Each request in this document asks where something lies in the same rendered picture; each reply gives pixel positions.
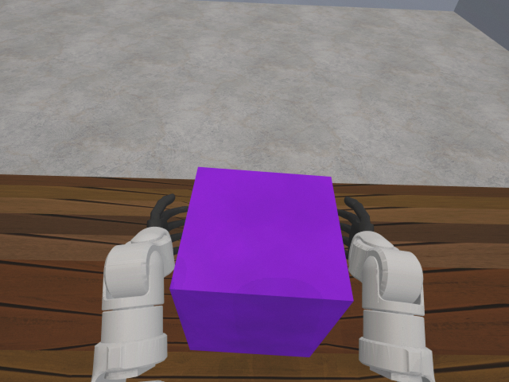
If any left robot forearm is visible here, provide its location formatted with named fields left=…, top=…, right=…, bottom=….
left=91, top=227, right=175, bottom=382

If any carton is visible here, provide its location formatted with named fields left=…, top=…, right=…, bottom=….
left=169, top=167, right=354, bottom=357

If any right robot forearm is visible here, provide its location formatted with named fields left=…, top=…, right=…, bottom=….
left=348, top=231, right=435, bottom=382

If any robot left hand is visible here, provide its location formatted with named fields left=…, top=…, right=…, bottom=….
left=146, top=193, right=188, bottom=255

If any robot right hand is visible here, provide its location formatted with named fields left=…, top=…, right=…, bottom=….
left=337, top=197, right=374, bottom=259

